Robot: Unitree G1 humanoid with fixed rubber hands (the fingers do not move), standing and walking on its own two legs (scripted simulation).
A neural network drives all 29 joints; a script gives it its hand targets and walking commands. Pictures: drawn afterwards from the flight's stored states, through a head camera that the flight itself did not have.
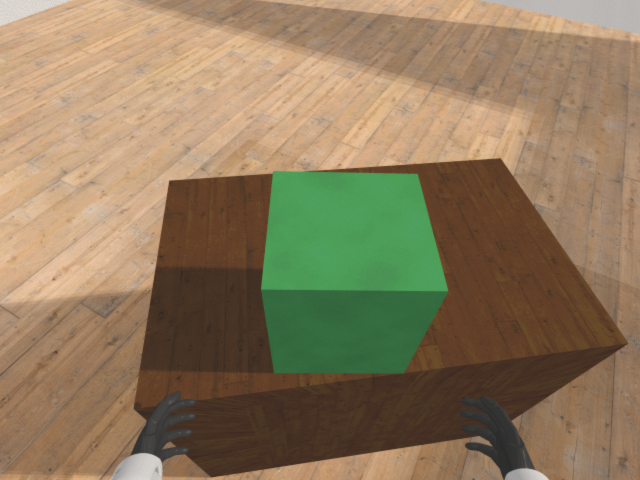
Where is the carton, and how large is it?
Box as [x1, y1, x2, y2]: [261, 171, 447, 373]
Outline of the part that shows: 273,171 261,292 274,372 403,373 447,292 442,268 417,174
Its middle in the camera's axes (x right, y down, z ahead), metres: +0.04 +0.06 +0.59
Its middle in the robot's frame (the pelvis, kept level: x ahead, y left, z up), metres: +0.39 -0.01 -0.02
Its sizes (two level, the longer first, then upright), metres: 0.210 0.200 0.250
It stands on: a pedestal, 0.64 m high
